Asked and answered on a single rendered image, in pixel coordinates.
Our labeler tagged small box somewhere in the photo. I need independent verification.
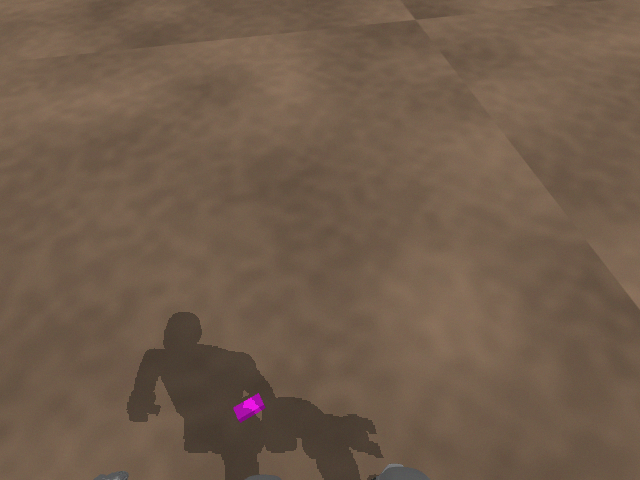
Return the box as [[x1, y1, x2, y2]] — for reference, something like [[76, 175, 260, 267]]
[[233, 393, 266, 423]]

